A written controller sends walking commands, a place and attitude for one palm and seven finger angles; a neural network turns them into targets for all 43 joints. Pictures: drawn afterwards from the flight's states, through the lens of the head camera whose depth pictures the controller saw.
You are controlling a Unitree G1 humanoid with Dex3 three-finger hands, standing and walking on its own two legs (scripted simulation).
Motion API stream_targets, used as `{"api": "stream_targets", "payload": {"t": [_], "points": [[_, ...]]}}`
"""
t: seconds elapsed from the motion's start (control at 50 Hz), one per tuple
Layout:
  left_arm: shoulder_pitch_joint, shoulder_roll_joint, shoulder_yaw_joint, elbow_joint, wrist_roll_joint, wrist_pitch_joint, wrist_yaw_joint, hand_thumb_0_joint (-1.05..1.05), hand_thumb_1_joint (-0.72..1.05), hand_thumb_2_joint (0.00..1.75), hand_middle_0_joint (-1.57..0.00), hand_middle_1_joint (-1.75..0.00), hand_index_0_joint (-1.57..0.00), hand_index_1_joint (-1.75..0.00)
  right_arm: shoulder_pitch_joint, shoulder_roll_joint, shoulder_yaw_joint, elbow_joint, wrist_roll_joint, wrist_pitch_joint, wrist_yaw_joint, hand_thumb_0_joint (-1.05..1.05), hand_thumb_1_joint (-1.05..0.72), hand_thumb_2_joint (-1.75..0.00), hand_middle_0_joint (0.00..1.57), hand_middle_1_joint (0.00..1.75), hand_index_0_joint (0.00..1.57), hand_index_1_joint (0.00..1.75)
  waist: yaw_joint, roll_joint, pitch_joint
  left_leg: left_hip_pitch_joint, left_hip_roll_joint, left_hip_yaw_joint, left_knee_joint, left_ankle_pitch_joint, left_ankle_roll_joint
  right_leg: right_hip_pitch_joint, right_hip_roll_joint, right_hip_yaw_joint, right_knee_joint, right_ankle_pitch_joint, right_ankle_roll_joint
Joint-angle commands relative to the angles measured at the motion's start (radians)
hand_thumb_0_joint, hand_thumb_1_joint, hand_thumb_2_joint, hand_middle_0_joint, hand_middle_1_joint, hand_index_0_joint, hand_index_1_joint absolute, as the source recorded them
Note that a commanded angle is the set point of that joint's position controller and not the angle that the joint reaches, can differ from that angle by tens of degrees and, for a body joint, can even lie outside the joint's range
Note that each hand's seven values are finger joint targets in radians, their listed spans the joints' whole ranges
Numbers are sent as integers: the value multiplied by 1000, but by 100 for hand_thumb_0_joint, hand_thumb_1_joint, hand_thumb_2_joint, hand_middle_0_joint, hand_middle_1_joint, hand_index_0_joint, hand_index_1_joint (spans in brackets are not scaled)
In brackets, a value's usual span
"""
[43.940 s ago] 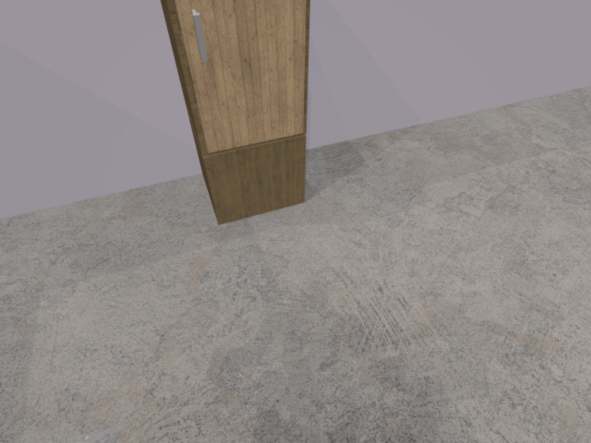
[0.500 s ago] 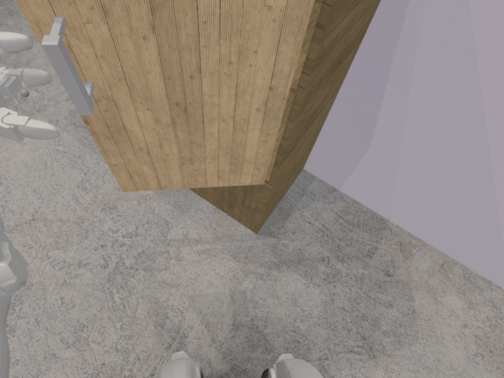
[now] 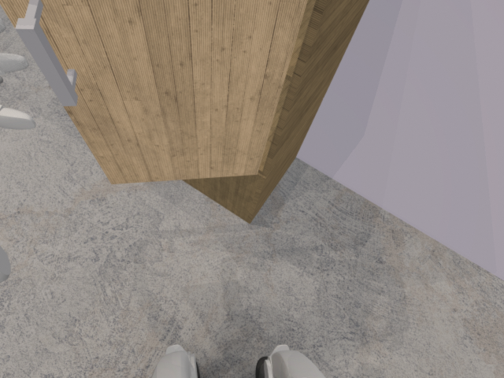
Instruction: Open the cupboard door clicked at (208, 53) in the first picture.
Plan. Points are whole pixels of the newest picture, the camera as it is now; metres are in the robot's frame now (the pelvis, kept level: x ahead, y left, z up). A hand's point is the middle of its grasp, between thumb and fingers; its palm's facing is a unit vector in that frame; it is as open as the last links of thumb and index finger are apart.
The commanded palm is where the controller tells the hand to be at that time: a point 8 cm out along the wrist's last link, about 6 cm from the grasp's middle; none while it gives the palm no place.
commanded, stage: slide the fingers in behind the handle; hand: left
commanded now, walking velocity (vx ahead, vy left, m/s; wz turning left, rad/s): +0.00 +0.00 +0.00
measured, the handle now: (53, 56) +0.55 +0.23 +0.12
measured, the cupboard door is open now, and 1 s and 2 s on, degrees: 41 40 40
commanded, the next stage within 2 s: close the thumb around the handle in 1.44 s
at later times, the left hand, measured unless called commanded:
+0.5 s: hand (31, 81) +0.50 +0.25 +0.13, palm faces +0.03 -1.00 +0.00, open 14.0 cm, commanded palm +0.48 +0.29 +0.12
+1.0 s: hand (69, 80) +0.51 +0.21 +0.12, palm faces +0.05 -1.00 +0.00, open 14.0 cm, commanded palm +0.48 +0.26 +0.12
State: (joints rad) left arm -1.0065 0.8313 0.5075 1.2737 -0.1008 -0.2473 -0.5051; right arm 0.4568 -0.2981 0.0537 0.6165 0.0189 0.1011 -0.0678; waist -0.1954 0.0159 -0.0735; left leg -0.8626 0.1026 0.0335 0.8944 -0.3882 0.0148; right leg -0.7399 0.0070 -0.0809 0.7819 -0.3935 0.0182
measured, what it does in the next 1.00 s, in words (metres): stands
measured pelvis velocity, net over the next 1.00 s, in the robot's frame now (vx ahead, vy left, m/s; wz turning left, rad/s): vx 0.00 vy -0.01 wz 0.01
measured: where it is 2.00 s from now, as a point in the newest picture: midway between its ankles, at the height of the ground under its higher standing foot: outside the picture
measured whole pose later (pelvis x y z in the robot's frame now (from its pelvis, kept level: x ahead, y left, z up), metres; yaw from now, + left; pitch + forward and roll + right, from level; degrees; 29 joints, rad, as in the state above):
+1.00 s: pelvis +0.00 -0.01 +0.00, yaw +1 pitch +17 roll -3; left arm -0.98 0.62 0.43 1.23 -0.09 -0.28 -0.30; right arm 0.44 -0.29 0.03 0.64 0.01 0.07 -0.04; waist -0.19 0.03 -0.07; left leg -0.80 0.10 0.03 0.86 -0.37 0.00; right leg -0.69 0.01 -0.08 0.79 -0.40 0.00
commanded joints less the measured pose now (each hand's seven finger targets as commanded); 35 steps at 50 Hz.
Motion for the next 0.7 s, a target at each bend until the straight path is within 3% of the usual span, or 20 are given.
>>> {"api": "stream_targets", "payload": {"t": [0.0,0.02,0.06,0.12,0.16,0.2,0.24,0.26,0.28,0.38,0.4,0.44,0.46,0.54,0.58,0.64,0.68], "points": [[-385,278,40,-225,-35,-52,20,0,-50,30,-30,-120,-30,-120,165,-196,-78,-43,-6,-16,-9,0,-90,-90,20,30,20,30,15,192,-458,518,-53,-81,-66,449,22,40,63,20,-74,326,-24],[-371,286,51,-232,-33,-53,29,0,-50,30,-30,-120,-30,-120,165,-197,-80,-47,-6,-16,-7,0,-90,-90,20,30,20,30,21,189,-463,514,-55,-79,-67,460,22,56,63,22,-73,342,-25],[-394,269,39,-283,-25,-68,44,0,-50,30,-30,-120,-30,-120,162,-191,-81,-49,-8,-14,-2,0,-90,-90,20,30,20,30,24,247,-492,570,-51,-85,-65,516,14,38,64,18,-65,355,-28],[-369,207,15,-299,-33,-74,61,0,-50,30,-30,-120,-30,-120,155,-186,-86,-50,-10,-14,7,0,-90,-90,20,30,20,30,21,222,-474,586,-48,-87,-67,527,12,34,65,13,-69,356,-27],[-339,230,44,-292,-36,-76,69,0,-50,30,-30,-120,-30,-120,148,-188,-86,-55,-7,-11,7,0,-90,-90,20,30,20,30,34,218,-481,587,-47,-87,-69,549,10,47,65,14,-64,369,-29],[-344,175,6,-287,-37,-67,76,0,-50,30,-30,-120,-30,-120,139,-181,-85,-57,-8,-13,12,0,-90,-90,20,30,20,30,27,208,-443,570,-49,-85,-75,519,10,42,64,11,-69,356,-28],[-373,156,-9,-309,-35,-75,88,0,-50,30,-30,-120,-30,-120,140,-183,-86,-53,-9,-14,10,0,-90,-90,20,30,20,30,19,204,-441,590,-46,-95,-75,526,10,23,64,9,-68,340,-31],[-393,147,-17,-312,-30,-76,96,0,-50,30,-30,-120,-30,-120,136,-182,-88,-50,-9,-16,10,0,-90,-90,20,30,20,30,15,230,-445,609,-42,-101,-77,528,5,1,62,9,-68,328,-30],[-389,107,-42,-298,-32,-74,101,0,-50,30,-30,-120,-30,-120,135,-178,-88,-46,-11,-18,13,0,-90,-90,20,30,20,30,12,217,-431,608,-42,-106,-79,511,3,-9,63,5,-69,309,-30],[-415,61,-63,-278,-36,-81,120,0,-50,30,-30,-120,-30,-120,132,-177,-89,-30,-13,-29,15,0,-90,-90,20,30,20,30,1,181,-436,602,-45,-110,-78,490,4,-3,59,8,-70,307,-30],[-414,91,-40,-277,-35,-83,126,0,-50,30,-30,-120,-30,-120,133,-181,-89,-30,-13,-30,13,0,-90,-90,20,30,20,30,5,166,-430,584,-44,-109,-80,475,6,4,58,9,-67,304,-30],[-438,46,-70,-294,-35,-89,135,0,-50,30,-30,-120,-30,-120,132,-174,-87,-28,-15,-35,14,0,-90,-90,20,30,20,30,2,181,-433,594,-47,-111,-80,486,6,3,56,8,-62,306,-33],[-432,67,-52,-297,-29,-92,144,0,-50,30,-30,-120,-30,-120,131,-176,-90,-29,-14,-36,14,0,-90,-90,20,30,20,30,9,185,-461,602,-46,-108,-78,488,5,8,56,11,-62,311,-30],[-389,86,-26,-266,-23,-90,170,0,-50,30,-30,-120,-30,-120,128,-173,-84,-38,-15,-37,20,0,-90,-90,20,30,20,30,25,148,-441,541,-57,-94,-79,461,11,59,56,15,-58,331,-31],[-409,69,-51,-266,-13,-88,178,0,-50,30,-30,-120,-30,-120,119,-169,-84,-41,-11,-36,20,0,-90,-90,20,30,20,30,12,143,-431,516,-59,-81,-82,420,15,64,54,24,-67,328,-23],[-429,129,-15,-275,-8,-98,185,0,-50,30,-30,-120,-30,-120,124,-175,-83,-41,-10,-39,14,0,-90,-90,20,30,20,30,12,128,-435,478,-64,-73,-81,385,21,101,53,33,-66,331,-24],[-442,92,-53,-275,-3,-104,182,0,-50,30,-30,-120,-30,-120,118,-168,-84,-36,-7,-41,13,0,-90,-90,20,30,20,30,3,160,-431,489,-63,-70,-81,373,19,83,51,36,-71,323,-21]]}}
